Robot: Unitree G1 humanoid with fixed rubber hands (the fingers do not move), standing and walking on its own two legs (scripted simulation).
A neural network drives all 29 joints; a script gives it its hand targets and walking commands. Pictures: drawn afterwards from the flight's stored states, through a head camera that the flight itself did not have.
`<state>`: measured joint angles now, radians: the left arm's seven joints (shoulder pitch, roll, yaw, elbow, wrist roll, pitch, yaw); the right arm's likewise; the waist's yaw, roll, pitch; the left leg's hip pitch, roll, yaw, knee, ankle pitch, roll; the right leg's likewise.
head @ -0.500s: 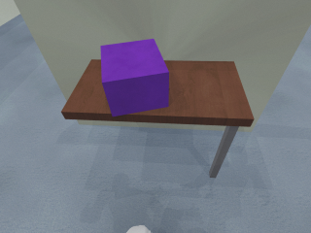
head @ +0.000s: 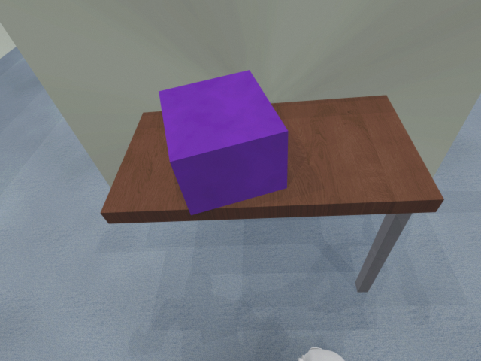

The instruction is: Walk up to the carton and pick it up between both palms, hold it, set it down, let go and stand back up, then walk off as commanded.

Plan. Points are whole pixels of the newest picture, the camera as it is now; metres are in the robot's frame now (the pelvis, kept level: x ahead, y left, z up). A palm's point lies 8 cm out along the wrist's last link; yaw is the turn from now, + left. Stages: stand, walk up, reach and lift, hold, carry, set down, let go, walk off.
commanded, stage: walk up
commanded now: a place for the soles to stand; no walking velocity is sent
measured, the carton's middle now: (221, 138) +0.64 +0.07 -0.01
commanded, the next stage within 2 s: none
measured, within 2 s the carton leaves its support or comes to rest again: neither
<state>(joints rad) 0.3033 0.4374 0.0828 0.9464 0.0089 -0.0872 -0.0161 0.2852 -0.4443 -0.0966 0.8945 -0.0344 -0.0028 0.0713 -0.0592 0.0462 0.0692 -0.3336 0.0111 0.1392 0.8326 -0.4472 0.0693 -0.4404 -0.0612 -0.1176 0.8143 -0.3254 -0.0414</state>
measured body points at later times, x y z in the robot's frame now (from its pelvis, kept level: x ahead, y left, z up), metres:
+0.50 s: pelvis +0.16 +0.10 -0.01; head +0.18 +0.12 +0.44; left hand +0.17 +0.45 -0.12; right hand +0.33 -0.21 -0.08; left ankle +0.23 +0.23 -0.70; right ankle +0.12 -0.07 -0.64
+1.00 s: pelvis +0.21 +0.13 -0.03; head +0.28 +0.14 +0.41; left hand +0.38 +0.45 -0.13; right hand +0.28 -0.21 -0.13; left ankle +0.20 +0.23 -0.70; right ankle +0.32 +0.01 -0.70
